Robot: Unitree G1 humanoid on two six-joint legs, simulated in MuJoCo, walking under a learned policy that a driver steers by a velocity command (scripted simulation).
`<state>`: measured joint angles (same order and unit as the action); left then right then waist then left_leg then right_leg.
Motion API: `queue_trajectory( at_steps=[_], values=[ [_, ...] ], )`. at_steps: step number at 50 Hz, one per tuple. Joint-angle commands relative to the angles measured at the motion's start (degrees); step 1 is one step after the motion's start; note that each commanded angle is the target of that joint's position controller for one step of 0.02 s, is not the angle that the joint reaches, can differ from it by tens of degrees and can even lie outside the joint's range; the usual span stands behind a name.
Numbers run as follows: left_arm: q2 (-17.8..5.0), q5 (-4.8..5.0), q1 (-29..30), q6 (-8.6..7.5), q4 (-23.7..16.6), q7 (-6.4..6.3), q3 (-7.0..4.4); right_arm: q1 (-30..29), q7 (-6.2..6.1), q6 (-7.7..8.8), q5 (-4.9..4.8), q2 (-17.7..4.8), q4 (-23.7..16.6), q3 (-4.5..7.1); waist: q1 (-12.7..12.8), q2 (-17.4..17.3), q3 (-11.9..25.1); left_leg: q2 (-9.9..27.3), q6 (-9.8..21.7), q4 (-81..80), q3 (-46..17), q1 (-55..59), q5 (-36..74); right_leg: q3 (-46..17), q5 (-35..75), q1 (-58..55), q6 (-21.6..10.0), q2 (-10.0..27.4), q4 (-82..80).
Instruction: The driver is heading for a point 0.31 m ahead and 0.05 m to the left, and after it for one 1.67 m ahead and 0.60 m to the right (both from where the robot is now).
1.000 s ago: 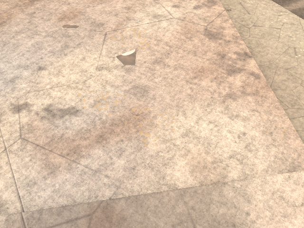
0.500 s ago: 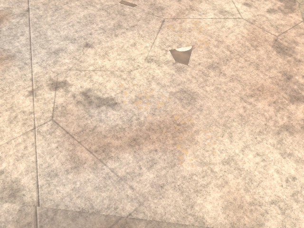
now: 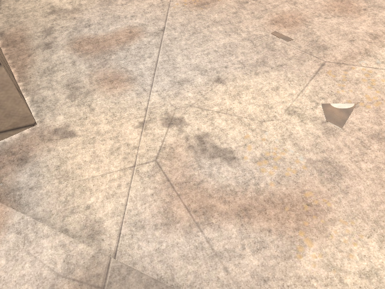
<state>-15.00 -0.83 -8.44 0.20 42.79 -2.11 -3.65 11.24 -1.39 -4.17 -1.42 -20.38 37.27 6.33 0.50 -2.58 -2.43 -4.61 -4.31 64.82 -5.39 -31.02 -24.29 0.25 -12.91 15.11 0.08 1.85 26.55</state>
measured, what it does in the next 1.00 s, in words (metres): walks ahead: left foot, then right foot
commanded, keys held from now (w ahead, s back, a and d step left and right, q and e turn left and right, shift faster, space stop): q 0.24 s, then w+q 0.12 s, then w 0.24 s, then w+e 0.40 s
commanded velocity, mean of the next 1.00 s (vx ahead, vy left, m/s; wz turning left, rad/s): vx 0.27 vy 0.00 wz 0.22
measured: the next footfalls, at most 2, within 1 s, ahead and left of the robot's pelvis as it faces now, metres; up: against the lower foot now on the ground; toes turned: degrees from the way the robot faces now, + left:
left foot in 0.22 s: +0.03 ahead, +0.14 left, +0.00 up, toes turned +9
right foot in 0.72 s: +0.25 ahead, -0.04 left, +0.00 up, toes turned +17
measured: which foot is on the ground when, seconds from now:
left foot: up 0.00-0.20, down 0.22-0.74, up 0.76-1.00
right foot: down 0.00-0.24, up 0.26-0.70, down 0.72-1.00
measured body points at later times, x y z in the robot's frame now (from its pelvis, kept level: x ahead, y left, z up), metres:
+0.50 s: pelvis +0.03 +0.05 +0.01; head +0.05 +0.08 +0.46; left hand +0.11 +0.37 -0.10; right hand +0.20 -0.20 -0.08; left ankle -0.01 +0.14 -0.74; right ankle +0.14 -0.10 -0.69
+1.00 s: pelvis +0.25 +0.04 +0.01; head +0.28 +0.03 +0.46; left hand +0.21 +0.32 -0.11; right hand +0.49 -0.17 -0.08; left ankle +0.35 +0.25 -0.68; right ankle +0.21 -0.05 -0.74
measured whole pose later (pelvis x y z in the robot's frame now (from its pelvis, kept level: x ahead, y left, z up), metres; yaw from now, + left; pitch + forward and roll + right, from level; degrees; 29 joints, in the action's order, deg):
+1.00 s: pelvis +0.25 +0.04 +0.01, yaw +9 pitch +2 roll +1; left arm -14.8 1.2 -23.2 -3.4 45.1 0.2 -2.2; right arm 8.1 0.3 5.5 0.5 -17.5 36.5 3.1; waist 4.1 -1.9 -1.1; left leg 3.3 -2.3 42.4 -4.9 -35.8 -5.3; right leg -6.5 -12.9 6.0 -4.3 -4.5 17.0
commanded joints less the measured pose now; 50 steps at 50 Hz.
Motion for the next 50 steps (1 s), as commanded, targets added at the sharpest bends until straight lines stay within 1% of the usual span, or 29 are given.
queue_trajectory(
  at_steps=[1, 4, 8, 10, 11, 12, 13, 14, 15, 16, 17, 19, 21, 24, 27, 30, 32, 34, 35, 36, 37, 38, 39, 40, 41, 43, 45, 48, 50],
  values=[
    [-9.5, -0.06, 0.29, 0.27, -3.62, -0.63, -2.36, -2.95, 0.28, 0.47, -0.36, -1.95, -5.88, 0.25, 1.62, 13.01, 4.74, 3.33, -1.76, -4.47, 2.76, -5.66, 1.62, -8.03, 22.22, -12.2, -11.91, 12.75, -7.05],
    [-11.75, 0.28, 0.9, 0.65, -3.94, -0.23, -3.27, -4.1, 1.08, 0.65, 0.08, -1.07, -7.25, -0.45, 2.26, 13.95, 6.37, 5.46, -1.07, -13.82, 5.3, 1.35, 1.27, -5.42, 23.24, -11.15, -12.28, 14.39, -6.85],
    [-13.13, 1.53, 1.09, 0.5, -3.69, 0.75, -3.84, -2.61, 2.09, 0.24, 0.05, -2.44, -7.41, 0.15, 1.65, 14.26, 6.32, 5.08, 1.38, -24.6, 8.4, 8.32, 3.35, -3.69, 21.95, -9.84, -11.49, 16.02, -5.14],
    [-12.8, 2.65, 2.19, 0.34, -3.35, 0.87, -3.8, 1.03, 2.45, 0.18, 0.15, -2.32, -6.15, 0.63, -1.0, 12.85, 6.52, 3.71, 4.32, -36.05, 10.05, 15.61, 11.5, -1.23, 18.88, -7.25, -8.45, 15.23, -0.65],
    [-10.88, 2.62, -0.52, 0.1, -2.1, 1.1, -3.34, 3.27, 2.03, 0.25, 0.29, -3.59, -5.39, 1.29, -1.56, 9.24, 7.23, 3.34, 6.36, -41.39, 8.01, 22.76, 17.88, 1.68, 13.26, -2.83, -4.89, 13.33, 4.48],
    [-7.6, 0.57, -1.98, -0.04, -2.49, 1.45, -2.41, 5.22, 1.18, 0.52, 0.26, -9.35, -5.81, 2.81, -0.85, -4.94, 8.16, 14.16, 10.6, -44.3, -7.86, 32.63, 35.22, 7.56, -3.85, 9.36, 0.78, 7.67, 19.33],
    [-5.92, -0.91, 3.13, -0.35, -6.63, 1.04, -1.54, 6.32, 1.19, 1.5, 1.65, -13.59, -6.68, 3.3, -2.36, -16.21, 9.07, 26.0, 23.03, -44.64, -26.02, 34.06, 37.22, 4.7, -25.75, 24.34, 3.76, -0.82, 32.03],
    [-8.75, 0.17, 6.05, -0.8, -7.0, 0.97, -2.42, 8.62, 1.73, 3.03, 2.12, -10.22, -5.98, 2.54, -5.75, -9.14, 11.18, 25.38, 25.53, -47.66, -26.83, 33.1, 21.02, -2.63, -24.89, 26.41, 3.02, 0.07, 39.12],
    [-9.79, 1.33, 6.28, -1.14, -7.04, 1.38, -2.89, 7.74, 1.74, 4.08, 1.54, -8.16, -4.85, 1.64, -4.26, -7.51, 8.23, 22.15, 22.27, -49.57, -23.83, 31.45, 4.46, -4.02, -19.38, 28.05, 1.4, 1.43, 39.22],
    [-10.33, 1.47, 5.75, -1.46, -6.13, 1.52, -3.36, 5.62, 1.44, 4.51, 0.66, -6.68, -4.68, 1.19, -3.21, -5.26, 5.38, 19.6, 19.34, -51.2, -21.84, 29.12, -6.8, -4.04, -14.19, 28.58, 0.72, 2.51, 37.08],
    [-10.92, 1.1, 5.78, -1.71, -5.8, 1.51, -3.63, 3.9, 1.05, 4.61, 0.26, -5.52, -4.76, 0.48, -2.64, -6.33, 2.96, 18.35, 18.19, -52.62, -21.17, 27.39, -9.05, -4.09, -10.3, 28.87, 0.89, 2.66, 34.49],
    [-9.85, 0.86, 4.47, -2.81, -5.13, 2.1, -3.46, 3.12, 0.31, 4.83, 1.16, -4.62, -5.18, -0.25, -1.54, -7.19, 2.72, 15.87, 17.22, -54.24, -18.42, 25.45, -6.0, -2.97, -3.27, 25.76, 1.54, 1.52, 31.42],
    [-8.59, 0.95, 4.1, -3.82, -4.11, 2.63, -2.98, 4.16, -0.01, 5.6, 1.61, -4.21, -4.6, -0.48, -1.86, -5.87, 3.27, 14.92, 16.7, -54.37, -15.44, 26.11, -0.27, -2.14, 1.81, 23.89, 2.01, 0.98, 25.21],
    [-6.54, 1.09, 6.41, -4.6, -4.35, 3.24, -1.91, 6.0, 0.07, 6.32, 1.27, -5.33, -3.08, -0.28, -3.25, -6.17, 2.12, 14.34, 16.18, -54.19, -12.75, 24.31, 3.61, -1.6, 5.28, 19.57, 2.58, 0.27, 14.99],
    [-6.77, 1.58, 8.28, -5.13, -5.24, 3.9, -1.48, 7.79, 0.52, 6.59, 0.78, -6.74, -1.81, -0.03, -4.46, -5.12, 0.59, 15.71, 16.85, -53.84, -13.6, 22.48, 3.09, -1.68, 5.59, 16.88, 2.14, -0.04, 9.34],
    [-7.21, 2.0, 8.54, -5.76, -5.94, 4.39, -1.23, 8.87, 1.0, 6.64, 0.51, -6.77, -0.79, -0.15, -4.71, -4.8, -0.52, 16.56, 17.17, -52.67, -14.6, 21.2, 2.65, -1.42, 4.14, 13.92, 1.0, -0.21, 6.72],
    [-7.8, 2.33, 6.68, -6.08, -5.65, 4.69, -1.14, 8.84, 1.32, 6.62, 0.58, -6.29, -0.35, -0.35, -3.94, -5.18, -0.54, 17.44, 16.79, -51.52, -14.46, 22.01, 3.6, -0.58, 3.18, 11.77, -0.6, 0.01, 5.38],
    [-7.95, 2.08, 2.81, -6.2, -4.37, 4.71, -1.19, 8.72, 1.43, 6.42, 0.57, -5.45, 0.1, -0.64, -1.81, -4.37, -0.02, 16.69, 15.33, -48.38, -12.42, 21.0, 6.42, 0.97, 3.76, 5.52, -2.38, -0.91, 2.49],
    [-8.83, 2.05, -1.25, -6.22, -3.11, 4.4, -1.66, 8.69, 1.27, 6.43, 0.89, -4.48, 0.26, -1.05, 0.11, -3.37, 1.38, 15.14, 14.03, -44.18, -10.46, 19.43, 10.48, 0.76, 3.15, -0.07, -3.6, -1.58, 1.9],
    [-11.03, 2.11, -7.7, -6.44, -1.88, 4.07, -2.36, 8.16, 1.0, 6.63, 1.51, -2.4, -0.16, -1.81, 2.95, 0.98, 5.16, 11.51, 11.67, -32.44, -5.5, 16.01, 15.67, -5.54, 2.0, -8.61, -6.08, 2.51, 0.24],
    [-18.12, 1.7, -13.33, -6.47, -1.29, 4.15, -3.93, 9.84, 0.64, 7.7, 1.43, 0.02, -3.01, -2.59, 2.81, 16.36, 10.69, 3.18, 6.54, -11.96, 2.86, 0.55, 8.98, -28.15, -5.02, -23.05, -14.95, 13.57, -5.82],
    [-16.16, 2.17, -16.62, -6.35, -0.64, 4.85, -3.57, 8.0, 0.23, 8.68, 1.07, -2.59, -3.87, -2.11, 4.62, 19.61, 11.23, 1.13, 4.63, -0.41, 0.41, -11.75, -6.88, -45.31, -17.52, -28.03, -19.42, 17.94, -13.43],
    [-12.64, 2.22, -14.28, -6.38, -1.09, 4.81, -2.38, 4.85, 0.6, 9.34, -0.22, -5.55, -4.03, -1.27, 4.15, 13.27, 5.56, 4.47, 5.57, 3.96, -1.65, -17.47, -3.87, -42.13, -20.51, -25.62, -17.81, 17.83, -13.61],
    [-11.23, 1.52, -12.34, -6.13, -2.08, 4.58, -1.9, 2.35, 0.86, 9.82, -0.12, -4.92, -4.09, -1.53, 3.78, 9.28, 3.2, 6.25, 6.18, 4.27, -0.97, -17.6, 0.51, -36.1, -15.99, -21.99, -16.46, 15.44, -13.24],
    [-10.23, 1.25, -10.92, -5.71, -2.63, 4.29, -1.5, 0.93, 1.06, 10.22, 0.95, -4.2, -4.24, -1.62, 3.13, 6.43, 1.42, 7.51, 6.16, 1.35, -0.52, -17.16, 4.16, -31.58, -10.01, -18.68, -15.71, 13.2, -13.66],
    [-8.9, 1.16, -9.31, -5.07, -3.54, 3.6, -0.88, 0.9, 1.5, 10.54, 2.04, -3.12, -4.22, -1.44, 1.15, 7.21, 1.21, 9.14, 5.22, -5.46, -0.2, -12.2, 8.99, -25.62, -1.23, -13.76, -14.63, 9.49, -15.16],
    [-9.17, 1.64, -9.86, -4.89, -3.3, 2.89, -0.94, 0.07, 1.56, 10.38, 2.14, -1.82, -4.12, -1.78, 0.83, 7.93, 1.46, 8.57, 3.39, -10.48, 1.35, -10.4, 11.27, -22.31, 5.14, -11.58, -14.88, 8.08, -16.08],
    [-10.97, 2.12, -11.3, -4.58, -2.19, 1.76, -1.56, -5.69, 1.47, 10.47, 2.07, -0.01, -5.07, -2.64, 2.02, 6.94, 0.15, 7.11, 1.35, -22.64, 1.98, -6.98, 19.65, -17.67, 11.22, -7.35, -13.7, 5.9, -16.2],
    [-11.62, 2.44, -13.06, -4.13, -1.33, 1.27, -1.82, -10.18, 1.99, 10.89, 1.72, 0.86, -5.81, -3.05, 3.52, 7.52, 0.0, 5.43, 0.96, -29.8, 2.43, -2.7, 25.96, -16.04, 12.91, -4.81, -12.43, 4.44, -15.26]
  ],
)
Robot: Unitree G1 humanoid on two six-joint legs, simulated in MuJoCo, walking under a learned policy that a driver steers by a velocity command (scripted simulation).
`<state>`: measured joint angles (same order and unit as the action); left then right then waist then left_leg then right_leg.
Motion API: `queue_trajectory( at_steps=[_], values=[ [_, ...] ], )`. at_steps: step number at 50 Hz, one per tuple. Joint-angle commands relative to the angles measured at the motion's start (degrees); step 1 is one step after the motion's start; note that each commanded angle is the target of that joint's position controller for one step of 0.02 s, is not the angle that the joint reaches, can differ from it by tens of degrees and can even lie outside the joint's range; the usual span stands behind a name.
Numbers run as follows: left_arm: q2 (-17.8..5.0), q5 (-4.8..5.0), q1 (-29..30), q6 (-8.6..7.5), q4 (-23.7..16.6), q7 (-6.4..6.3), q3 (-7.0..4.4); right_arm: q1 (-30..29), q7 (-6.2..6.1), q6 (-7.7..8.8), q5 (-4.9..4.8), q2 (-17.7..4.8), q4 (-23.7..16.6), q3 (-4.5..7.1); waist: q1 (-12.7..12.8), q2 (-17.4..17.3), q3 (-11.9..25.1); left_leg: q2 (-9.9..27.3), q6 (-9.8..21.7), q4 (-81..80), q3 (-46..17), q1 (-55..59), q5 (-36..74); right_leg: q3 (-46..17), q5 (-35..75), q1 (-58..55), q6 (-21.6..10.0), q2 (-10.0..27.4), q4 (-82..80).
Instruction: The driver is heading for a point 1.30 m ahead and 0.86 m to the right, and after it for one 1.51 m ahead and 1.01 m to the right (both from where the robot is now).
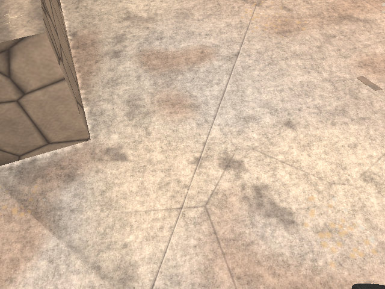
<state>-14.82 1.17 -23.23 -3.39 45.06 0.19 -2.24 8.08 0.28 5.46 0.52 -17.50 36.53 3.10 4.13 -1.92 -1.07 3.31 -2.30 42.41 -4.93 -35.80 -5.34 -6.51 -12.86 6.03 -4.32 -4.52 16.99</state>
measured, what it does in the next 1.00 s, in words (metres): goes down, turning right: left foot, then right foot 0.05 m lower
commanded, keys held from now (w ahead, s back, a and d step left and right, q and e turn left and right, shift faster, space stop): w+e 1.00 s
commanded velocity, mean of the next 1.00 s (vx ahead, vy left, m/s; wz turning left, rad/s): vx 0.49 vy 0.00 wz -0.56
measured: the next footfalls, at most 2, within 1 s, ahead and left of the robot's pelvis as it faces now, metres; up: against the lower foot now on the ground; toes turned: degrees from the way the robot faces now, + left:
left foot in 0.18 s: +0.29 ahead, +0.14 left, +0.00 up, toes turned -12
right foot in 0.66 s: +0.50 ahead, -0.17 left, -0.05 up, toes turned -23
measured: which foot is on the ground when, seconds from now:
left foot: up 0.00-0.16, down 0.18-0.64, up 0.66-1.00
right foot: down 0.00-0.22, up 0.24-0.64, down 0.66-1.00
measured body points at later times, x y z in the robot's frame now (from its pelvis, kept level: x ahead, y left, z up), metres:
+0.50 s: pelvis +0.28 +0.02 -0.01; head +0.32 +0.01 +0.44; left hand +0.55 +0.22 -0.09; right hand +0.25 -0.27 -0.13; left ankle +0.25 +0.15 -0.75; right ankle +0.39 -0.14 -0.72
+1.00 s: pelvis +0.56 -0.11 -0.06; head +0.59 -0.14 +0.39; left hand +0.77 +0.09 -0.17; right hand +0.61 -0.44 -0.14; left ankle +0.80 -0.07 -0.76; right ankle +0.47 -0.15 -0.80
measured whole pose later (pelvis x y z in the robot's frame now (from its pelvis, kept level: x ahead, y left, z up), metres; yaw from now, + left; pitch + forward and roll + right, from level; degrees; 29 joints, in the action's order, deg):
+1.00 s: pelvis +0.56 -0.11 -0.06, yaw -35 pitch +2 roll +0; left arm -16.5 1.2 -18.7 -1.6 40.6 -0.6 -3.2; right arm 2.3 1.2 5.4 0.6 -16.7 39.2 1.8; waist 4.6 -1.1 -3.4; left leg 2.2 -3.8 34.0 -6.8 -34.3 -0.3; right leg -10.1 -17.4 8.8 -5.0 -7.7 25.7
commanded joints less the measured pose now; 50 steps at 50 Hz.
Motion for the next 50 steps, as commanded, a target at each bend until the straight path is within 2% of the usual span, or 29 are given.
queue_trajectory(
  at_steps=[1, 4, 7, 9, 10, 11, 12, 13, 14, 15, 16, 17, 19, 23, 26, 29, 31, 32, 33, 34, 35, 36, 37, 38, 40, 42, 44, 47, 50],
  values=[
    [-11.78, 0.49, 0.65, -0.3, -3.19, -1.08, -3.27, -8.58, 0.65, 1.48, -0.52, -1.93, -5.22, 0.07, 0.39, 7.12, -0.99, -3.25, -1.09, -9.11, 2.17, 4.44, 9.21, -9.42, 12.88, 5.13, -7.79, 10.82, -5.17],
    [-11.1, 0.56, -1.0, 0.22, -2.81, -1.35, -3.3, -10.07, 1.59, 2.28, -0.9, -3.8, -4.88, 0.75, 0.15, 6.93, 0.5, -4.06, 0.07, -10.13, 0.62, 8.43, 12.07, -12.06, 12.68, 3.37, -7.04, 12.39, -1.34],
    [-10.63, 0.96, -0.61, 1.0, -2.82, -1.9, -3.79, -9.44, 2.03, 2.92, -1.2, -5.29, -4.54, 1.43, -1.44, 8.24, -0.48, -2.95, 2.3, -14.48, -2.5, 7.23, 7.11, -16.14, 13.55, -4.09, -5.2, 13.76, 4.04],
    [-10.65, 0.56, 1.35, 1.56, -3.73, -1.59, -4.2, -4.13, 1.73, 3.61, -1.14, -7.12, -2.69, 2.6, -4.39, 8.45, 2.27, -3.85, 4.29, -17.7, -1.21, 16.43, 4.86, -15.48, 22.61, -3.86, -3.84, 10.74, 13.86],
    [-9.53, 0.36, 2.65, 1.7, -4.94, -1.08, -3.72, 3.51, 1.45, 3.91, -0.71, -8.24, -1.36, 3.19, -8.45, 6.26, 8.71, -0.91, 6.39, -18.91, -1.95, 28.74, 6.42, -13.62, 21.06, -0.13, -2.46, 8.12, 24.84],
    [-4.02, 1.65, -5.97, 1.91, -4.9, -0.45, -1.98, 9.66, 1.39, 3.75, 0.13, -14.16, 0.44, 5.28, -7.11, -10.98, 20.52, 12.11, 15.39, -17.84, -22.36, 55.28, -1.91, -5.58, 8.58, 21.97, 3.07, 0.61, 44.83],
    [-4.84, 1.2, -6.79, 1.8, -5.21, -0.67, -1.11, 11.56, 1.81, 2.78, -1.53, -8.91, 0.94, 4.13, -7.76, -15.35, 24.09, 17.08, 15.74, -22.17, -33.78, 59.62, -20.71, -5.1, -18.19, 30.34, 2.49, 2.39, 52.71],
    [-9.67, 1.75, 0.08, 1.91, -6.52, -0.87, -2.46, 10.07, 1.64, 2.18, -2.05, -5.77, 1.03, 3.19, -9.14, -10.36, 14.8, 16.17, 13.41, -24.12, -29.23, 52.59, -21.68, -4.26, -16.03, 34.26, 2.03, 5.0, 54.35],
    [-10.34, 1.34, 5.11, 2.02, -7.39, -1.18, -2.73, 7.02, 1.53, 1.71, -1.69, -5.03, 1.2, 2.83, -8.76, -3.26, 7.59, 14.3, 12.04, -25.16, -23.55, 45.18, -15.52, -2.03, -13.4, 34.74, 2.22, 6.76, 53.35],
    [-9.62, 0.5, 8.45, 1.83, -8.66, -1.02, -2.75, 5.2, 1.5, 1.31, -1.34, -4.32, 2.07, 2.75, -8.0, -0.73, 2.01, 13.17, 12.2, -26.61, -19.19, 39.1, -9.28, -0.91, -11.62, 35.54, 2.43, 7.94, 50.18],
    [-8.99, 0.41, 9.61, 1.97, -9.15, -0.58, -3.04, 4.02, 1.26, 1.41, -0.74, -3.77, 2.33, 2.55, -6.72, -1.61, 0.09, 11.81, 11.86, -28.4, -15.02, 35.17, -6.41, -0.29, -9.97, 33.9, 2.28, 9.58, 46.94],
    [-7.81, 0.45, 9.64, 2.18, -9.61, -0.06, -2.91, 3.11, 1.12, 1.69, -0.4, -3.85, 2.7, 2.7, -5.9, -3.35, -0.46, 11.56, 12.17, -29.91, -13.02, 32.48, -4.88, 0.37, -8.37, 32.46, 2.15, 10.35, 46.33],
    [-6.37, 0.51, 10.74, 1.85, -10.02, 0.76, -2.74, 1.96, 0.86, 2.66, -0.95, -3.97, 3.44, 2.87, -4.99, -3.81, -0.98, 10.82, 12.59, -32.27, -8.03, 31.08, -1.67, 0.86, -1.13, 32.75, 2.22, 11.2, 41.97],
    [-4.71, -0.1, 13.86, 0.39, -10.39, 2.33, -1.95, 0.04, 0.28, 2.61, -1.55, -5.95, 5.15, 3.31, -5.0, -3.24, -0.55, 6.42, 10.1, -32.08, 4.18, 26.6, 2.16, 5.06, 19.61, 23.57, 1.83, 8.03, 20.76],
    [-6.15, 0.19, 17.69, 0.57, -11.95, 3.46, -2.04, 1.86, 0.18, 2.83, -2.74, -7.81, 6.6, 3.83, -5.78, -2.23, -1.07, 8.24, 8.65, -31.55, 6.62, 28.23, 0.27, 4.08, 26.64, 20.11, 0.33, 7.94, 15.02],
    [-7.48, -0.04, 19.84, 1.28, -12.9, 4.09, -2.28, 3.26, 0.18, 2.2, -3.14, -9.09, 7.12, 4.23, -5.5, 1.2, -3.44, 9.69, 7.72, -27.48, 9.22, 34.29, 2.23, 3.93, 23.57, 22.87, -1.07, 8.57, 12.1],
    [-9.01, -0.17, 13.72, 1.65, -11.76, 3.9, -3.25, 2.01, 0.13, 1.73, -2.92, -10.18, 6.98, 4.5, -1.78, 1.54, -0.87, 9.96, 7.69, -17.32, 10.54, 33.79, 12.17, 4.77, 18.54, 16.16, -2.54, 8.06, 13.38],
    [-10.25, -0.32, 6.59, 1.97, -9.75, 3.42, -4.24, 0.16, 0.24, 1.79, -3.15, -9.26, 6.68, 4.14, 2.2, 3.31, 1.85, 8.24, 7.62, -6.49, 11.84, 29.21, 15.57, 5.93, 18.91, 6.76, -3.93, 7.15, 12.39],
    [-12.22, -0.79, -1.64, 2.31, -6.82, 2.78, -5.48, -1.14, 0.54, 2.11, -3.44, -7.14, 6.54, 3.48, 6.73, 9.96, 3.93, 1.18, 6.46, 15.28, 14.2, 21.88, 3.58, 5.78, 22.19, -3.88, -7.37, 6.62, 8.2],
    [-16.26, -1.62, -1.45, 2.01, -6.89, 1.99, -5.56, 3.45, 0.92, 2.78, -0.44, -1.84, 3.9, 2.04, 1.34, 23.52, 5.22, -5.38, 4.77, 35.78, 12.31, 2.54, -26.98, -5.29, 42.8, -18.09, -10.62, 12.18, 15.03],
    [-17.31, -1.43, -0.04, 0.95, -10.47, 2.09, -4.47, 13.38, 1.46, 3.38, 0.1, -3.92, 3.24, 1.17, -3.2, 20.69, 14.2, -4.71, 3.87, 40.17, 1.78, -5.57, -31.79, -21.35, 41.55, -25.48, -19.34, 20.55, 13.99],
    [-16.03, -0.93, 0.61, 0.51, -11.09, 2.25, -5.44, 9.71, 1.47, 3.35, -2.39, -8.25, 2.07, 1.87, -0.11, 14.93, 16.6, -3.47, 3.18, 39.65, -0.99, -10.18, -27.65, -29.19, 16.1, -25.5, -21.78, 22.49, 5.86],
    [-14.78, 0.12, 2.75, -0.16, -10.57, 2.39, -5.15, 5.51, 0.99, 3.03, -3.32, -8.79, 0.8, 1.98, -1.3, 8.04, 12.11, -0.71, 3.04, 34.03, -1.6, -13.24, -22.56, -31.91, 0.31, -21.01, -19.04, 21.42, 1.96],
    [-11.55, 0.28, 7.77, -0.2, -11.54, 2.15, -3.97, 3.41, 0.23, 2.08, -2.12, -9.2, 1.27, 2.05, -2.88, 2.28, 8.19, 1.67, 1.79, 27.94, -2.15, -10.27, -17.27, -29.27, 1.34, -12.22, -16.54, 20.34, 0.76],
    [-12.02, -0.64, 10.25, -0.33, -12.03, 1.71, -3.82, 3.04, -0.2, 0.73, -0.16, -9.03, 1.07, 2.05, -4.74, 2.86, 4.94, 2.55, -0.56, 21.64, -2.67, -4.9, -16.25, -27.65, 10.54, -2.21, -16.35, 19.3, 0.02],
    [-12.17, -1.09, 9.86, -0.38, -11.23, 0.7, -3.79, 1.48, -0.23, 0.23, 0.59, -7.5, 0.8, 1.57, -4.56, 3.61, 3.95, 2.43, -1.62, 14.2, -1.43, -0.93, -13.72, -20.87, 17.02, 3.5, -14.76, 16.06, -0.34],
    [-12.81, -0.55, 8.99, -0.09, -10.27, -0.49, -4.03, -2.76, -0.02, 0.27, 1.03, -4.75, -0.12, 0.43, -3.12, 3.5, 3.3, 0.93, -2.33, 5.25, 0.25, 2.22, -4.96, -14.54, 20.98, 6.75, -12.33, 12.09, 0.14],
    [-12.21, -0.04, 6.66, 0.95, -8.76, -1.45, -3.97, -7.71, 0.73, 0.74, 0.49, -2.85, -0.99, -0.38, -0.67, 4.26, 3.14, -3.21, -2.2, -6.67, 2.28, 9.52, 8.51, -10.78, 17.27, 9.8, -8.71, 7.95, 1.12],
    [-11.4, 0.4, 3.47, 1.42, -7.1, -1.3, -3.9, -9.78, 1.04, 1.01, -0.5, -4.17, -2.15, 0.15, -0.17, 5.5, 2.25, -4.47, -1.02, -11.7, 0.67, 11.69, 7.56, -15.21, 10.28, 7.13, -7.37, 9.12, 3.52]
  ],
)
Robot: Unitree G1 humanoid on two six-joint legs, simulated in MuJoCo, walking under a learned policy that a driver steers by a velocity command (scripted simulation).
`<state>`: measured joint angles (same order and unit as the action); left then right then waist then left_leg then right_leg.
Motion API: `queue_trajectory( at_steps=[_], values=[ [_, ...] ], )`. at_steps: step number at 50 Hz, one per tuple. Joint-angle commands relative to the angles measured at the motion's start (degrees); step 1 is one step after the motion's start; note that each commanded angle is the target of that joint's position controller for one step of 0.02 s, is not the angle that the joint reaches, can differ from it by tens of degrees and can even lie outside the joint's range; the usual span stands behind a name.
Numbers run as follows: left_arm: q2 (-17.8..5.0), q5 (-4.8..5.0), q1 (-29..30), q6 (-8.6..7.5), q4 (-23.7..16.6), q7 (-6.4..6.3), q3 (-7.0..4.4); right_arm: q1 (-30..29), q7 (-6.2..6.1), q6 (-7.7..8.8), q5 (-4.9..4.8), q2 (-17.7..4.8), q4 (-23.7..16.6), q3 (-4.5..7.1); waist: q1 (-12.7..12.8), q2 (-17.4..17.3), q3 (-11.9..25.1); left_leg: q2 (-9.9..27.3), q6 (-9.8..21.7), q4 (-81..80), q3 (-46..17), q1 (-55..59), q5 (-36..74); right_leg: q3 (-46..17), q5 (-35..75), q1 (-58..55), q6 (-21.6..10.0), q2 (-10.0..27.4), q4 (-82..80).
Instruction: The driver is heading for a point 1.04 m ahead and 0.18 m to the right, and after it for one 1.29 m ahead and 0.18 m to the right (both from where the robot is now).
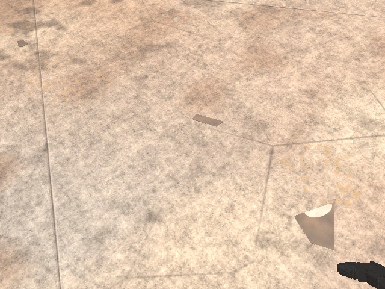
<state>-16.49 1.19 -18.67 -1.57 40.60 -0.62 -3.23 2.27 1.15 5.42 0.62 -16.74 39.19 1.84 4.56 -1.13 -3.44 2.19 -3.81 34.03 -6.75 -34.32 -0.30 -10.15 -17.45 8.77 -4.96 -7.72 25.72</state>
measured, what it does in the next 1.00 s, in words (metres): walks ahead, turning right: left foot, then right foot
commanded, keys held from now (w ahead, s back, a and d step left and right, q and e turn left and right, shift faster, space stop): w+e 0.52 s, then w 0.48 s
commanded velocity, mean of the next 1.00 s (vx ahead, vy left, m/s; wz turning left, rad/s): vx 0.50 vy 0.00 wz -0.43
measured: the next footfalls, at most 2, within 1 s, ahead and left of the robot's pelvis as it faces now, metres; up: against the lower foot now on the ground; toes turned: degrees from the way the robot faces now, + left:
left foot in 0.10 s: +0.24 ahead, +0.14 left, +0.00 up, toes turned -9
right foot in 0.60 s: +0.44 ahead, -0.19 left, +0.00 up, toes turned -24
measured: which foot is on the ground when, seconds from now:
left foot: up 0.00-0.08, down 0.10-0.60, up 0.62-1.00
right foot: down 0.00-0.10, up 0.12-0.58, down 0.60-1.00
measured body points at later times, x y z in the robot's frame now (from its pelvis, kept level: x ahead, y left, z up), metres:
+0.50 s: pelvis +0.26 +0.01 +0.00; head +0.30 -0.01 +0.45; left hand +0.55 +0.18 -0.08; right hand +0.20 -0.28 -0.12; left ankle +0.20 +0.15 -0.74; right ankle +0.38 -0.18 -0.69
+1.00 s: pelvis +0.52 -0.13 +0.01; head +0.54 -0.15 +0.45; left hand +0.68 +0.11 -0.11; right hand +0.59 -0.43 -0.09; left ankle +0.77 -0.06 -0.69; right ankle +0.41 -0.17 -0.74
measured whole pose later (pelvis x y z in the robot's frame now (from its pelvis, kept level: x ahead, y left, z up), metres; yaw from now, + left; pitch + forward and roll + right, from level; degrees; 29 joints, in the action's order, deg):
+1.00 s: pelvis +0.52 -0.13 +0.01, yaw -25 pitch +1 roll -1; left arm -16.1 0.4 -20.0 -3.9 43.5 0.4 -2.7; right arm 5.2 1.7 4.4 -0.5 -16.8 43.3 1.8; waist 3.7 -3.1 -1.7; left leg 6.3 -2.1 36.3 -2.0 -37.9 5.3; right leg -0.1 -14.0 0.4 -4.1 -5.0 13.4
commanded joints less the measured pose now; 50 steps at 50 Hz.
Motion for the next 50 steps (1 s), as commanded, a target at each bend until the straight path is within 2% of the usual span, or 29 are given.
queue_trajectory(
  at_steps=[1, 3, 4, 5, 6, 7, 8, 9, 10, 11, 13, 16, 22, 26, 28, 29, 30, 31, 32, 33, 34, 35, 36, 37, 39, 41, 43, 46, 50],
  values=[
    [-9.44, 0.38, -1.35, -0.36, -2.38, -0.46, -2.91, -3.57, 0.18, 1.22, -0.81, -5.77, -4.83, 1.78, -1.15, 5.49, 4.23, -3.26, 1.25, -4.2, 1.89, 10.76, 0.58, -13.45, 13.22, 3.0, -6.4, 13.1, -4.03],
    [-8.74, 0.23, -0.26, -0.27, -2.35, -0.41, -2.85, 0.44, -0.04, 1.69, -1.08, -7.14, -3.92, 2.63, -3.98, 7.3, 4.08, -2.99, 3.42, -6.31, 2.13, 15.58, -2.41, -15.41, 12.67, 2.1, -5.26, 13.3, -0.69],
    [-7.15, 0.03, 0.22, -0.41, -2.63, -0.26, -2.35, 5.15, -0.44, 1.92, -0.66, -8.42, -2.89, 3.39, -6.49, 7.2, 6.24, -1.86, 5.19, -7.51, 1.99, 22.98, -2.53, -14.02, 14.4, 3.51, -3.68, 11.27, 4.07],
    [-4.02, -0.51, 0.28, -0.64, -3.36, -0.01, -1.25, 12.9, -0.98, 2.09, 0.14, -11.1, -2.2, 4.3, -9.94, 2.64, 12.35, 6.19, 8.67, -7.39, -5.44, 35.69, -6.18, -9.59, 8.64, 8.96, -1.44, 7.97, 17.91],
    [-0.63, 0.82, -7.59, -1.06, -4.58, 0.04, -0.12, 19.14, -0.99, 1.26, 0.66, -15.87, -0.6, 5.48, -7.75, -13.88, 20.59, 19.75, 18.45, -11.55, -30.28, 53.94, -17.42, -1.3, -14.93, 26.73, 2.89, -0.31, 36.87],
    [-5.85, 1.47, -7.45, -1.09, -4.14, -0.16, -0.78, 19.09, -0.55, 0.85, -0.89, -12.37, -0.44, 4.99, -8.47, -13.24, 18.4, 22.08, 18.78, -16.31, -41.07, 53.4, -34.81, -0.85, -16.5, 35.65, 3.88, 4.24, 45.22],
    [-9.6, 1.2, -1.63, -0.73, -4.37, -0.24, -1.92, 16.19, -0.74, 0.59, -1.05, -8.81, -1.27, 4.06, -9.85, -7.46, 10.74, 19.18, 16.0, -17.75, -33.3, 46.78, -36.17, -0.53, -11.21, 37.58, 4.44, 6.43, 47.69],
    [-9.83, 0.48, 1.81, -0.33, -5.1, -0.38, -2.17, 12.85, -0.84, 0.15, -0.47, -7.51, -1.69, 3.49, -9.03, -3.95, 6.31, 16.78, 14.04, -18.18, -25.17, 40.11, -28.91, 1.76, -7.17, 36.18, 4.76, 8.33, 47.14],
    [-9.14, -0.22, 3.66, -0.29, -5.75, -0.23, -2.27, 10.99, -0.86, -0.03, -0.17, -6.15, -1.44, 3.01, -8.13, -3.07, 3.18, 14.69, 13.73, -19.22, -19.3, 34.7, -21.58, 2.03, -4.33, 34.95, 4.92, 9.97, 44.82],
    [-8.07, -0.1, 3.54, -0.16, -6.01, 0.11, -2.32, 10.16, -0.97, 0.09, 0.19, -5.28, -1.07, 2.63, -6.74, -4.44, 2.31, 13.02, 13.2, -20.55, -14.75, 30.99, -16.76, 2.23, -2.43, 32.13, 4.82, 11.63, 43.08],
    [-5.78, 0.46, 2.85, 0.29, -6.11, 0.54, -1.96, 9.73, -0.95, 0.48, -0.14, -4.68, -0.22, 2.6, -5.85, -5.81, 2.13, 11.44, 13.47, -22.88, -8.29, 28.23, -11.57, 3.89, -1.23, 29.95, 4.96, 12.81, 40.25],
    [-4.17, 0.09, 5.96, 0.52, -7.85, 0.78, -1.3, 10.82, -1.01, 0.84, -0.43, -7.06, 1.41, 3.46, -6.19, -3.73, 1.55, 12.9, 15.36, -25.29, -3.02, 28.84, -5.21, 4.36, 3.03, 32.51, 5.93, 14.03, 34.35],
    [-2.99, 0.11, 13.69, -0.51, -9.63, 2.56, -0.42, 12.11, -1.12, -0.03, -0.83, -9.63, 3.74, 3.9, -8.68, -2.24, 0.25, 11.21, 13.19, -25.42, 9.37, 31.2, 3.07, 8.41, 18.18, 29.16, 5.36, 13.27, 17.37],
    [-3.57, 0.29, 18.18, -0.46, -12.06, 3.78, -0.49, 14.81, -1.15, -1.15, -1.95, -11.72, 5.54, 4.52, -9.2, -2.51, -1.33, 13.39, 11.67, -23.08, 12.61, 36.72, 8.34, 11.23, 14.19, 27.92, 2.86, 11.92, 11.19],
    [-4.86, -0.2, 16.41, -0.33, -12.41, 3.84, -1.23, 15.51, -1.31, -1.77, -2.59, -13.19, 6.09, 4.87, -6.91, -3.59, 0.92, 13.89, 10.93, -16.75, 14.19, 38.48, 25.91, 13.58, 7.97, 21.62, 0.43, 8.63, 9.47],
    [-6.53, -0.45, 11.35, -0.19, -11.33, 3.67, -2.24, 15.28, -1.45, -2.15, -2.77, -13.79, 6.24, 4.95, -3.42, -3.69, 4.16, 13.28, 10.17, -9.25, 15.63, 37.98, 34.56, 14.92, 7.01, 13.95, -1.19, 6.31, 7.68],
    [-9.17, -0.28, 1.93, 0.01, -8.53, 3.05, -3.88, 15.42, -1.64, -2.32, -2.62, -12.61, 6.31, 4.33, 1.59, -2.24, 9.04, 11.4, 8.61, 1.84, 17.54, 32.83, 35.71, 15.21, 10.9, -0.3, -3.18, 4.14, 4.48],
    [-13.54, -0.15, -7.63, 0.62, -6.36, 1.89, -5.31, 16.5, -1.68, -1.86, -0.69, -9.16, 5.22, 2.74, 4.94, 4.55, 15.4, 9.01, 6.38, 19.25, 17.97, 18.3, 14.95, 2.44, 12.76, -18.67, -6.34, 12.88, 5.37],
    [-18.69, 0.08, -5.51, 0.15, -6.78, 1.78, -5.44, 22.45, -0.75, -0.54, 0.27, -2.51, 2.79, 0.39, -2.24, 17.56, 22.76, -1.96, 3.38, 37.88, 12.06, -2.57, -32.83, -29.88, -0.08, -32.24, -16.59, 27.21, -2.17],
    [-12.76, -0.1, -6.29, -0.61, -7.65, 2.13, -3.98, 16.38, -0.22, 0.71, -1.94, -9.1, 3.58, 1.82, 2.6, 9.05, 24.56, -0.67, 3.89, 43.06, 2.62, -7.19, -32.36, -33.28, -4.51, -31.34, -15.86, 28.36, -7.4],
    [-11.08, -0.6, -4.0, -1.35, -6.79, 2.31, -3.2, 10.85, -0.02, 1.36, -3.66, -10.48, 1.45, 2.31, 2.57, 8.01, 15.48, 1.44, 4.75, 42.52, 3.3, -10.98, -27.51, -23.99, 0.94, -24.79, -13.39, 26.33, -8.06],
    [-9.95, -0.51, -0.76, -1.76, -6.49, 2.3, -2.79, 9.65, -0.41, 1.69, -3.0, -9.29, 1.44, 1.92, 0.33, 4.3, 11.02, 3.97, 5.1, 38.47, 3.54, -9.36, -22.62, -17.06, 7.54, -17.11, -11.63, 23.82, -8.21],
    [-8.29, -0.87, 2.4, -1.95, -6.58, 2.28, -2.25, 9.52, -0.68, 1.62, -1.76, -9.07, 1.91, 2.07, -1.7, 3.69, 8.11, 5.48, 4.71, 34.62, 3.66, -6.54, -19.59, -12.12, 14.05, -10.57, -10.64, 21.87, -9.14],
    [-6.79, -1.5, 4.19, -2.23, -6.92, 2.21, -1.64, 11.25, -0.58, 1.04, -1.53, -8.91, 2.53, 2.19, -3.73, 4.54, 7.38, 6.54, 4.45, 33.08, 3.09, -2.85, -17.33, -9.17, 17.9, -6.28, -10.26, 20.4, -10.8],
    [-6.59, -1.33, 5.07, -2.96, -6.31, 2.07, -1.6, 13.53, -0.47, -0.18, -1.27, -7.12, 3.57, 1.94, -5.37, 4.45, 7.03, 6.72, 3.19, 30.31, 3.61, -0.09, -15.3, -6.13, 21.38, -2.3, -11.04, 19.81, -13.77],
    [-7.49, -1.16, 4.56, -3.5, -4.94, 1.76, -1.78, 11.64, -0.64, -1.08, -0.74, -5.9, 3.14, 1.68, -5.54, 3.55, 4.49, 6.66, 1.67, 25.84, 4.04, -1.67, -11.38, -2.6, 23.1, 0.3, -11.16, 19.22, -16.08],
    [-7.84, -1.2, 3.41, -3.49, -3.6, 1.23, -1.83, 7.87, -0.63, -1.17, -0.45, -5.04, 2.05, 1.38, -4.51, 3.37, 2.52, 6.51, 0.73, 18.96, 4.13, -3.84, -4.64, 0.37, 23.62, 0.25, -10.23, 18.01, -17.07],
    [-8.46, -0.99, 1.44, -3.2, -1.82, 0.73, -1.85, 2.35, 0.0, -0.51, -0.77, -3.64, 0.93, 0.79, -2.26, 3.76, 0.92, 4.58, 0.92, 6.91, 5.39, -1.64, 5.73, 4.23, 20.87, 0.38, -7.86, 16.0, -17.52],
    [-9.62, -0.41, -2.98, -2.76, 1.43, 0.67, -2.2, -3.9, 1.12, 0.07, -1.38, -3.64, -1.0, 0.49, 0.12, 3.88, -1.23, 2.63, 2.5, -1.25, 5.67, -1.57, 8.06, 3.39, 17.65, -4.53, -7.44, 18.63, -16.54]
  ],
)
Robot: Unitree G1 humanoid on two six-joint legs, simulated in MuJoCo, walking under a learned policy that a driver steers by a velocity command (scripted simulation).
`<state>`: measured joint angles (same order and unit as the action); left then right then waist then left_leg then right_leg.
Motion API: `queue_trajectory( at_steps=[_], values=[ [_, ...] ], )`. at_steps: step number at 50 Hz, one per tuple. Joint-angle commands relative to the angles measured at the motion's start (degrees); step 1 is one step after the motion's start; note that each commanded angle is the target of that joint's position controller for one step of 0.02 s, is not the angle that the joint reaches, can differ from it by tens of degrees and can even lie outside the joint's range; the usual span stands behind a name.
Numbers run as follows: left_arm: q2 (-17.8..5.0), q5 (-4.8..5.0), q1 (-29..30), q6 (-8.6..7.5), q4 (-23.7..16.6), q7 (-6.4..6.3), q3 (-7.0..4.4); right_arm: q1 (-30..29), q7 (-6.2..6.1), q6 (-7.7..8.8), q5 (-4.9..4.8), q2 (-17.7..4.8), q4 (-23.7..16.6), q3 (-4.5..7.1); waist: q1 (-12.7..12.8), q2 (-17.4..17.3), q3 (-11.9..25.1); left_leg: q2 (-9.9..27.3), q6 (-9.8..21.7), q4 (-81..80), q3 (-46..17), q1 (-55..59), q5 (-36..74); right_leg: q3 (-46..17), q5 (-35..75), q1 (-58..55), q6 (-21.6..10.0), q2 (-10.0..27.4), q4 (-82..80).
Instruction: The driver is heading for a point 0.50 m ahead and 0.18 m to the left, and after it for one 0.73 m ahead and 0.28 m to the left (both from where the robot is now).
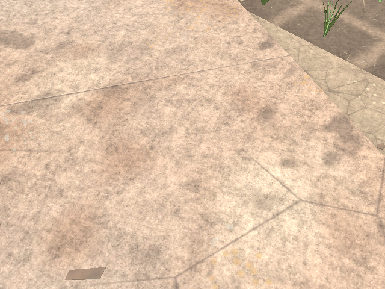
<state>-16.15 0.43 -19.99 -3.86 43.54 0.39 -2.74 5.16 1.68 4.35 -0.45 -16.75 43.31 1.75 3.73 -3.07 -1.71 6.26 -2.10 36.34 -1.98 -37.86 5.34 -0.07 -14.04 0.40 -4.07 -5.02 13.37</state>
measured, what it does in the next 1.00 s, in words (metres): walks ahead, turning left: left foot, then right foot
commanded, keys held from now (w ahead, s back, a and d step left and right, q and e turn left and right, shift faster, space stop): w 0.30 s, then w+q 0.70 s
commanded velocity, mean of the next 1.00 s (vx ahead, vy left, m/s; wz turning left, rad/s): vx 0.50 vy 0.00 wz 0.26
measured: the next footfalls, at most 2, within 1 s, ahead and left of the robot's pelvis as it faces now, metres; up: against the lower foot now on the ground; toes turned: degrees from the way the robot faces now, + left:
left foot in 0.14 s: +0.27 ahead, +0.14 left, +0.00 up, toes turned +1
right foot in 0.64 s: +0.56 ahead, -0.09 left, +0.00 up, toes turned +9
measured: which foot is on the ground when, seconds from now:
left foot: up 0.00-0.12, down 0.14-0.66, up 0.68-1.00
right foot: down 0.00-0.16, up 0.18-0.62, down 0.64-1.00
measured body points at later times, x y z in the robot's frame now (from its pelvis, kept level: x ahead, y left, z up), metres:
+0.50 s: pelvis +0.29 +0.05 +0.00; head +0.32 +0.05 +0.45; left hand +0.48 +0.30 -0.09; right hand +0.31 -0.23 -0.12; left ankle +0.24 +0.14 -0.74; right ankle +0.47 -0.12 -0.69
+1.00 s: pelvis +0.55 +0.03 +0.00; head +0.58 +0.05 +0.45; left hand +0.49 +0.32 -0.13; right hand +0.82 -0.15 -0.09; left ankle +0.66 +0.23 -0.69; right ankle +0.52 -0.10 -0.74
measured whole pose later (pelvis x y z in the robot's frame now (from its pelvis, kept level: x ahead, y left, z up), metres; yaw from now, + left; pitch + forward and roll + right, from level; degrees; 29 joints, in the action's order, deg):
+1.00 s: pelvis +0.55 +0.03 +0.00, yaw +20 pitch +1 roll -3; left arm -16.4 -0.3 -17.5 -5.1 49.8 -0.2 -4.2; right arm 8.4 1.6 0.9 -1.3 -17.4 39.7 3.9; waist 4.4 -2.5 -2.0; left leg 6.4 0.0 45.0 -1.7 -38.6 -2.2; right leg 11.2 -14.3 -0.4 -0.1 -0.4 13.4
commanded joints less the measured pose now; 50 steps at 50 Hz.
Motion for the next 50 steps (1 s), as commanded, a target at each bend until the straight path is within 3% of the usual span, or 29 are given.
queue_trajectory(
  at_steps=[1, 4, 5, 6, 7, 8, 9, 10, 11, 12, 13, 14, 16, 19, 22, 25, 27, 29, 31, 32, 33, 34, 35, 37, 38, 40, 43, 47, 50],
  values=[
    [-10.07, 0.44, -2.33, -0.21, -0.81, -0.41, -2.78, -7.63, 0.92, 1.27, -0.29, -3.95, -5.61, 0.65, 0.97, 5.91, -3.2, -1.69, 1.58, -4.9, 0.64, 0.97, 0.82, -7.12, 15.41, 1.29, -8.1, 17.0, -3.04],
    [-10.77, 0.62, -2.63, 0.68, 0.62, -0.85, -3.16, -6.37, 1.59, 1.55, -0.11, -5.21, -5.86, 1.07, -0.75, 7.0, -2.01, -2.81, 4.14, -7.31, 0.94, 2.8, -5.85, -7.99, 22.89, -4.47, -6.43, 19.15, 1.27],
    [-11.21, 0.53, -1.97, 0.95, 0.71, -1.0, -3.28, -3.84, 1.52, 1.62, -0.04, -6.11, -5.31, 1.49, -2.32, 7.89, -0.31, -4.25, 5.13, -7.59, 2.24, 6.96, -8.29, -7.6, 30.82, -5.2, -5.68, 18.7, 4.44],
    [-11.23, 0.35, -0.94, 1.32, 0.68, -1.12, -3.17, 2.01, 1.18, 1.64, 0.07, -7.61, -3.69, 2.42, -5.76, 7.83, 3.59, -6.31, 6.59, -8.66, 4.31, 15.51, -8.33, -5.9, 40.19, -4.54, -4.49, 16.68, 11.59],
    [-9.6, -0.2, -1.18, 1.56, 0.31, -1.33, -2.38, 10.83, 0.63, 1.54, 0.28, -10.37, -1.45, 3.62, -9.62, 6.53, 10.5, -4.27, 8.78, -6.76, 2.66, 30.01, -5.89, -3.57, 38.78, 1.16, -2.63, 13.64, 23.35],
    [-4.46, -0.71, -7.73, 0.77, -1.15, -0.99, -0.67, 17.83, 0.24, 1.36, 1.27, -15.92, -0.73, 4.91, -8.75, -3.83, 20.63, 10.19, 16.96, -5.25, -18.67, 54.06, -9.52, -1.11, 18.66, 22.14, 1.35, 6.78, 45.25],
    [-2.95, -0.19, -8.74, -0.21, -0.06, -0.71, -0.01, 21.04, 0.46, 0.97, 0.07, -13.3, 0.71, 4.46, -9.56, -12.98, 26.09, 16.09, 21.68, -15.8, -39.95, 61.89, -21.32, -5.34, -18.06, 34.73, 3.23, -0.12, 58.29],
    [-8.74, 1.36, -3.31, -1.05, -1.24, -0.3, -1.41, 18.26, 0.37, 0.9, -0.68, -10.07, 0.35, 3.28, -10.56, -7.23, 18.35, 14.72, 18.73, -18.78, -36.61, 57.03, -30.25, -8.88, -17.54, 41.27, 2.39, 3.57, 62.86],
    [-9.35, 2.14, 2.06, -1.5, -3.01, -0.16, -1.49, 14.09, 0.07, 0.68, -0.31, -8.7, -0.42, 2.85, -9.58, -3.69, 10.97, 12.82, 16.64, -20.05, -29.05, 48.81, -29.85, -6.47, -12.77, 42.87, 1.81, 6.68, 61.51],
    [-8.84, 1.34, 4.99, -1.62, -3.71, -0.3, -1.39, 10.65, 0.05, 0.65, 0.33, -7.59, -0.67, 2.43, -7.94, -0.19, 5.13, 10.75, 15.96, -21.92, -23.21, 39.91, -24.22, -4.8, -8.47, 41.87, 1.86, 9.08, 57.69],
    [-8.46, 0.5, 4.86, -1.29, -3.51, -0.47, -1.71, 8.6, 0.06, 0.98, 0.99, -6.03, -0.98, 1.96, -5.96, -0.75, 3.39, 8.88, 15.33, -23.23, -19.37, 34.33, -18.76, -5.09, -5.29, 38.57, 1.98, 11.13, 53.94],
    [-7.41, 0.31, 3.19, -0.79, -2.86, -0.47, -1.63, 7.54, 0.12, 1.15, 1.29, -5.38, -1.09, 1.74, -4.47, -1.78, 3.02, 7.48, 15.23, -24.68, -16.85, 31.0, -15.24, -5.09, -3.61, 35.29, 2.35, 11.84, 52.44],
    [-5.44, -0.06, 1.69, 0.05, -2.22, -0.67, -1.25, 7.63, 0.19, 1.64, 0.66, -5.89, -0.46, 1.88, -3.21, -2.0, 2.67, 6.42, 16.28, -26.92, -13.28, 27.59, -9.88, -4.09, -2.45, 33.28, 3.46, 12.3, 49.07],
    [-4.38, -0.88, 7.43, -0.08, -4.39, -0.96, -0.8, 9.48, -0.56, 1.52, 0.19, -8.08, 0.71, 2.62, -3.96, -0.3, 0.43, 5.4, 16.92, -28.8, -9.94, 26.83, -4.64, -3.48, 4.76, 36.09, 5.66, 12.31, 39.01],
    [-3.05, -0.67, 13.89, -0.98, -5.69, -0.43, -0.26, 11.65, -1.42, 0.78, -0.44, -9.01, 1.58, 3.04, -5.95, -0.08, -0.45, 2.58, 14.65, -28.25, -6.31, 26.42, -4.63, -2.69, 14.98, 33.11, 6.67, 10.12, 25.87],
    [-3.08, -0.02, 19.5, -1.78, -6.9, 0.39, -0.13, 15.64, -1.89, -0.02, -0.96, -9.81, 2.98, 3.38, -8.05, -0.39, -0.81, 3.21, 14.03, -26.36, -7.48, 27.69, -6.47, -2.32, 19.19, 30.01, 7.2, 7.93, 19.08],
    [-4.13, 0.28, 21.46, -2.29, -7.62, 0.86, -0.44, 16.79, -2.19, -0.64, -1.26, -9.82, 3.39, 3.55, -8.02, -1.1, -0.86, 4.52, 13.34, -23.8, -10.05, 30.4, -8.22, -3.53, 17.87, 29.17, 6.59, 7.44, 15.74],
    [-5.91, 0.38, 20.21, -2.75, -7.36, 1.05, -1.08, 16.49, -2.55, -1.16, -1.18, -10.3, 3.35, 3.93, -6.46, -2.26, -0.28, 5.88, 12.22, -20.76, -12.81, 32.37, -8.83, -4.12, 14.2, 26.16, 5.46, 7.25, 13.8],
    [-8.31, 0.24, 12.31, -3.1, -5.1, 0.66, -2.41, 15.75, -2.61, -1.57, -0.84, -9.16, 2.98, 3.65, -2.05, -2.41, 3.53, 3.47, 10.17, -12.6, -12.29, 30.9, -3.87, -2.54, 10.99, 14.27, 3.01, 6.67, 11.15],
    [-11.03, -0.69, 4.18, -3.29, -3.84, 0.2, -3.45, 15.31, -2.39, -1.48, -0.17, -6.06, 1.93, 2.53, 1.79, 0.22, 10.63, -0.21, 8.25, 0.27, -9.92, 25.29, -7.03, -6.89, 10.0, 0.69, -0.01, 12.23, 13.09],
    [-16.15, -1.39, -2.28, -2.65, -2.99, -0.2, -4.78, 21.07, -2.23, -0.76, 0.2, -0.64, 0.16, 0.94, 1.22, 13.29, 20.15, -8.13, 4.31, 20.59, -3.01, 6.87, -26.19, -25.49, 4.83, -20.86, -6.77, 25.96, 12.9],
    [-14.35, -0.89, -4.07, -2.01, -2.07, 0.15, -4.42, 22.1, -2.15, -0.12, -1.3, -2.15, -0.75, 0.98, 1.18, 21.94, 22.67, -8.35, 3.54, 32.06, -4.63, -3.92, -40.28, -42.54, -9.17, -22.73, -10.79, 30.51, 5.02],
    [-9.56, -0.55, -0.7, -2.0, -2.61, 0.14, -3.08, 17.89, -2.27, -0.2, -2.27, -8.03, -0.7, 2.66, 1.81, 14.03, 13.99, -4.94, 3.73, 36.53, -6.38, -7.4, -35.72, -35.94, -14.95, -15.76, -8.26, 27.93, 3.1],
    [-5.54, -0.61, 5.83, -1.91, -2.58, 0.14, -1.72, 12.92, -2.34, -0.91, -1.47, -7.95, -1.68, 3.19, -0.45, 9.15, 4.93, -1.23, 3.23, 34.13, -4.42, -5.32, -27.13, -21.4, -4.37, -2.51, -5.64, 23.09, 0.71],
    [-4.49, -0.92, 7.84, -2.06, -2.24, 0.12, -1.46, 12.85, -2.17, -1.44, -1.21, -6.94, -1.94, 3.39, -2.0, 10.53, 2.88, 0.33, 2.93, 31.79, -4.62, -3.04, -24.51, -16.81, 0.02, 1.9, -5.24, 21.47, -0.89],
    [-4.49, -1.06, 9.47, -2.58, -1.46, 0.03, -1.73, 13.2, -1.79, -2.59, -1.38, -4.5, -2.25, 3.15, -3.38, 10.67, 1.33, 1.34, 2.28, 30.07, -3.63, 0.17, -21.91, -10.29, 5.83, 6.54, -5.37, 20.1, -3.75],
    [-6.48, -1.08, 9.02, -3.1, 0.09, -0.25, -2.57, 10.31, -1.66, -3.39, -0.9, -3.26, -4.3, 2.9, -3.6, 7.81, -0.05, 1.85, 1.23, 24.48, -3.64, -2.02, -17.06, -4.42, 12.45, 6.8, -6.79, 20.83, -5.75],
    [-8.56, -0.87, 8.33, -2.5, 1.34, -0.72, -3.17, 4.62, -0.28, -2.87, -0.88, -2.17, -6.28, 2.29, -1.88, 6.37, -1.16, 1.12, 1.68, 11.22, -1.02, -0.34, -6.26, 3.68, 16.2, 5.07, -5.76, 19.58, -6.18],
    [-10.1, -0.18, 5.87, -1.74, 2.61, -0.91, -3.69, -0.85, 0.73, -2.78, -0.81, -1.91, -8.49, 1.98, 0.03, 5.53, -2.74, 0.27, 2.88, 4.54, 1.65, 0.45, -4.8, 6.93, 16.77, 1.84, -4.86, 20.51, -5.75]
  ],
)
